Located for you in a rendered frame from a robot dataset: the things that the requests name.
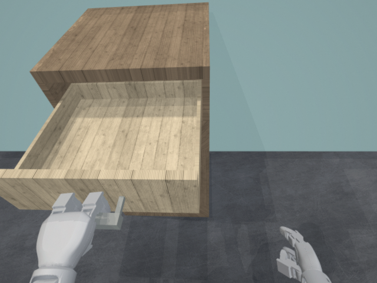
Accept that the cabinet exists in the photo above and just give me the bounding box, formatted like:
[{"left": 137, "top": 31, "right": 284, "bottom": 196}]
[{"left": 30, "top": 2, "right": 210, "bottom": 217}]

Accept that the robot right hand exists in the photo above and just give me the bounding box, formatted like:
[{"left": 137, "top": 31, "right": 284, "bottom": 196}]
[{"left": 276, "top": 226, "right": 322, "bottom": 282}]

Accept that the left robot forearm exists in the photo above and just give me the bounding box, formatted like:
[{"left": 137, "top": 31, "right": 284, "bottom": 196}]
[{"left": 30, "top": 266, "right": 77, "bottom": 283}]

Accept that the drawer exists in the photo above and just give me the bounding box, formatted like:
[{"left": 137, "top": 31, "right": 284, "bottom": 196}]
[{"left": 0, "top": 80, "right": 202, "bottom": 213}]

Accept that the handle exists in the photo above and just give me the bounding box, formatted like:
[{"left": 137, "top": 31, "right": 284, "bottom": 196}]
[{"left": 94, "top": 196, "right": 125, "bottom": 230}]

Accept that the robot left hand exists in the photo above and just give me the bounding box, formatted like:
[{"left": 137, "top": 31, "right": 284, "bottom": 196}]
[{"left": 37, "top": 192, "right": 111, "bottom": 269}]

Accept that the right robot forearm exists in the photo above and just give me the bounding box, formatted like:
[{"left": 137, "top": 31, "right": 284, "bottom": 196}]
[{"left": 301, "top": 269, "right": 331, "bottom": 283}]

